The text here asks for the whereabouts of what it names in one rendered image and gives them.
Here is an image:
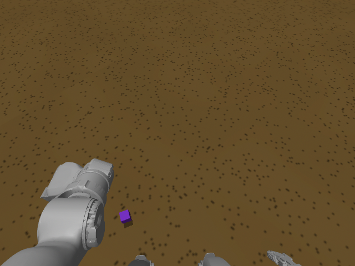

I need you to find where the cube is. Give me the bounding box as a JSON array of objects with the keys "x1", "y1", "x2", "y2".
[{"x1": 119, "y1": 209, "x2": 131, "y2": 224}]

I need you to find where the left robot arm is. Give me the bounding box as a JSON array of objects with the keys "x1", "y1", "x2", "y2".
[{"x1": 1, "y1": 158, "x2": 114, "y2": 266}]

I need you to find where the right robot hand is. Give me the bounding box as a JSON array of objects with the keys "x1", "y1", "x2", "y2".
[{"x1": 267, "y1": 250, "x2": 302, "y2": 266}]

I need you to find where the left robot hand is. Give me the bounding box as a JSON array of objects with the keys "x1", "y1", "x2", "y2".
[{"x1": 40, "y1": 162, "x2": 83, "y2": 202}]

